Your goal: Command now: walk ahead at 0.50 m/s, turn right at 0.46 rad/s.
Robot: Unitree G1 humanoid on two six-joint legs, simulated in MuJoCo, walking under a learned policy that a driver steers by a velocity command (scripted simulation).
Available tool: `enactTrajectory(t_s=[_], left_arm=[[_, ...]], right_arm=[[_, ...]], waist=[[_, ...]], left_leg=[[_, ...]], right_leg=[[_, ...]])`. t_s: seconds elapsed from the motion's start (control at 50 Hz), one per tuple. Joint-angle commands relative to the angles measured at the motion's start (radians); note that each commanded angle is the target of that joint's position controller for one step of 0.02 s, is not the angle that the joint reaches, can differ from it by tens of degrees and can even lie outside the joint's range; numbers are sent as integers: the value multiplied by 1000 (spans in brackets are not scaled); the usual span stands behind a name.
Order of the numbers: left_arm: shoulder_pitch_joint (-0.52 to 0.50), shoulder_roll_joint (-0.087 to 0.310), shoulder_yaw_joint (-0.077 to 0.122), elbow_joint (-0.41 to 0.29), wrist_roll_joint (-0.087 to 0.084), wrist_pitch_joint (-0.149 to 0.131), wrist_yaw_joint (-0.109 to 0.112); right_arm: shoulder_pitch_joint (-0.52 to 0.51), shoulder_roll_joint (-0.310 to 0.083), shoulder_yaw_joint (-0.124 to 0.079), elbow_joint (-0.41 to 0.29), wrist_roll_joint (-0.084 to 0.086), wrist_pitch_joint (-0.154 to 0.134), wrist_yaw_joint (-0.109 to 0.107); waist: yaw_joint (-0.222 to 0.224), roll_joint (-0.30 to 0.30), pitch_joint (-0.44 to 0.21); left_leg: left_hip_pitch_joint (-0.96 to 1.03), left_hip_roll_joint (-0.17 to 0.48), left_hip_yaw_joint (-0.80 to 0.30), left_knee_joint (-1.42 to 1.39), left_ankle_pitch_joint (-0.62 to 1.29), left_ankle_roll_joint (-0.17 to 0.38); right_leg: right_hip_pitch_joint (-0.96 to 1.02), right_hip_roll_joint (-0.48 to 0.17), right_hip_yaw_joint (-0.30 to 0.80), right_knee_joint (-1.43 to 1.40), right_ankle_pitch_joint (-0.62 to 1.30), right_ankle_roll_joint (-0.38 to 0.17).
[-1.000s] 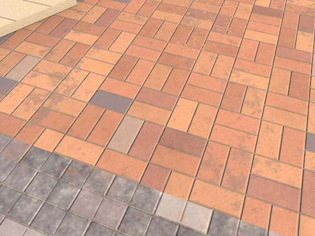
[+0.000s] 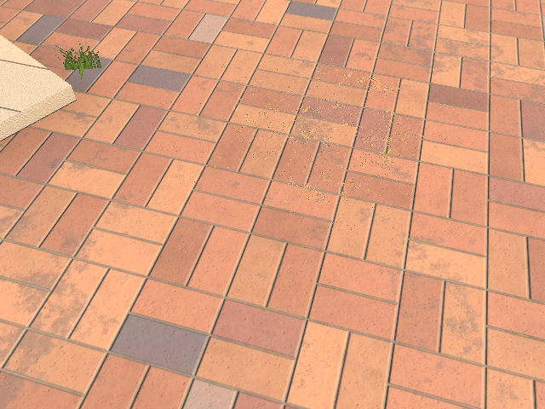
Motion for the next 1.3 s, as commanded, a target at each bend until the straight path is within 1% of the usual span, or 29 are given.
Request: enactTrajectory(t_s=[0.02, 0.12, 0.16, 0.2, 0.22, 0.24, 0.26, 0.3, 0.34, 0.38, 0.5, 0.64, 0.68, 0.72, 0.74, 0.76, 0.78, 0.8, 0.82, 0.86, 0.92, 1.02, 1.1, 1.18, 1.2, 1.22, 1.24, 1.26, 1.3], left_arm=[[-120, 6, -12, -89, 1, -11, -8], [-156, 24, -9, -126, 8, -13, -8], [-58, 51, 5, -103, 10, -12, -3], [169, 106, 38, -38, 20, -24, 8], [275, 202, 70, -20, 30, -26, 22], [220, 285, 87, -48, 12, -14, 23], [214, 260, 81, -44, -10, -2, 28], [117, 163, 56, -46, -13, -10, 36], [71, 128, 41, -56, -23, -30, 45], [104, 146, 42, -50, -29, -51, 43], [236, 177, 47, -46, -25, -49, 37], [322, 196, 49, -53, -8, -42, 53], [278, 216, 53, -70, -5, -44, 60], [215, 240, 58, -89, -7, -53, 50], [210, 217, 51, -92, -14, -64, 41], [279, 111, 24, -119, -34, -72, 37], [401, 111, 24, -106, -38, -70, 33], [366, 154, 25, -76, -5, -57, 40], [261, 152, 22, -94, 9, -56, 31], [176, 134, 16, -136, 24, -52, 17], [170, 110, 2, -146, 34, -39, 8], [-49, 76, -33, -227, 19, -40, 1], [-136, 99, -35, -262, 3, -49, 12], [7, 142, -16, -232, 8, -76, 35], [127, 205, 3, -218, 26, -90, 49], [217, 303, 26, -216, 42, -83, 61], [211, 302, 36, -202, 26, -63, 62], [146, 204, 13, -222, 19, -60, 55], [78, 120, -8, -225, 11, -71, 48]], right_arm=[[30, -115, -16, -35, 1, -12, -12], [70, -143, -23, -15, -6, 8, -30], [46, -173, -32, -23, -11, 21, -35], [16, -196, -40, -47, -7, 36, -25], [8, -161, -33, -83, -3, 33, -18], [-3, -95, -26, -167, 12, 22, 6], [-127, -159, -34, -189, -2, 9, 11], [-134, -146, -31, -191, 11, -9, 12], [-102, -128, -28, -186, -26, 27, 12], [-111, -116, -27, -201, -35, 59, 20], [-347, -126, -20, -299, -26, 76, 29], [-526, -139, -1, -389, -12, 55, 38], [-462, -163, -5, -385, -8, 46, 35], [-241, -213, -26, -322, -6, 31, 17], [-85, -245, -38, -287, -18, 19, 4], [39, -324, -53, -285, -45, 17, -10], [20, -356, -68, -252, -33, 35, -1], [-86, -258, -51, -277, -17, 42, 11], [-154, -185, -34, -287, -5, 41, 18], [-167, -155, -20, -258, -6, 33, 20], [-102, -171, -23, -215, 7, 16, 30], [-40, -207, -40, -189, 12, 29, 25], [7, -233, -55, -185, 7, 36, 32], [-14, -238, -64, -201, 9, 43, 25], [-31, -193, -53, -223, 17, 35, 26], [-10, -97, -31, -268, 39, 31, 26], [28, -159, -41, -273, 17, 47, 21], [13, -187, -49, -249, 1, 62, 22], [-33, -154, -47, -246, -5, 72, 42]], waist=[[-11, 95, 70], [0, 116, 51], [50, 148, -10], [153, 115, -131], [191, -1, -223], [112, -214, -271], [136, -11, -192], [48, 97, -24], [-8, 83, -21], [-18, 58, -30], [62, -5, 2], [119, -36, 9], [73, -49, 0], [-31, -26, -98], [-104, 24, -199], [-107, 173, -349], [-26, 386, -392], [4, 190, -212], [-3, 77, -96], [27, 97, -24], [45, 135, -58], [4, 138, -4], [-26, 129, -24], [54, 86, -70], [112, -12, -149], [130, -204, -241], [91, -224, -227], [63, -84, -122], [32, -55, -31]], left_leg=[[-44, 275, -60, -88, 445, 34], [110, 319, 14, 56, 824, 27], [134, 329, 39, 234, 1061, 28], [13, 319, 52, 613, 923, 13], [-223, 270, 51, 935, 462, -17], [-659, 12, -70, 1276, -320, -73], [-776, 82, -245, 1266, -230, -59], [-720, 159, -246, 1088, -86, -58], [-598, 185, -249, 977, -70, -89], [-581, 181, -230, 916, -62, -116], [-705, 164, -209, 656, 142, -146], [-698, 95, -218, 419, 189, -109], [-560, 74, -231, 337, 148, -83], [-240, 25, -210, 267, 102, -44], [-22, 105, -262, 237, 101, -8], [213, 369, -590, 211, -69, 64], [263, 488, -1030, 52, -77, 179], [120, 450, -961, 41, -214, 182], [-12, 393, -801, 34, -189, 172], [-135, 297, -618, 6, 30, 139], [-162, 248, -527, 7, 302, 156], [-248, 203, -468, -53, 196, 153], [-237, 206, -492, 2, 232, 124], [-290, 164, -527, 199, 195, 64], [-369, 93, -464, 413, 128, 30], [-591, -29, -305, 684, -190, -10], [-699, -9, -266, 837, -314, -3], [-714, 54, -301, 905, -245, 6], [-679, 103, -288, 883, -127, -13]], right_leg=[[3, 18, -73, -139, 63, -5], [80, 87, -154, -256, -71, -76], [200, 151, -182, -263, -180, -125], [496, 189, -140, -391, -188, -188], [728, -19, 138, -433, -270, -255], [952, -261, 731, -583, -232, -426], [898, -238, 649, -629, -205, -392], [660, -169, 431, -660, -7, -302], [540, -78, 297, -669, 142, -255], [506, -41, 257, -671, 237, -250], [561, 1, 271, -679, 237, -190], [713, -28, 346, -591, 342, -174], [686, -34, 363, -545, 397, -141], [608, 18, 335, -339, 564, -94], [521, 71, 278, -133, 454, -75], [340, 160, 184, 167, 26, -45], [144, 267, 135, 346, -482, -28], [66, 187, 164, 419, -417, -35], [60, 153, 147, 387, -344, -31], [84, 87, 109, 262, -298, -18], [129, 69, 54, 176, -294, 21], [149, 52, 2, -136, -153, 76], [247, 85, -9, -273, -89, 85], [523, 98, 17, -455, -129, 52], [684, -50, 171, -524, -244, 10], [884, -294, 483, -623, -456, -60], [813, -365, 690, -677, -570, -129], [725, -312, 591, -680, -599, -125], [601, -213, 340, -712, -335, -86]])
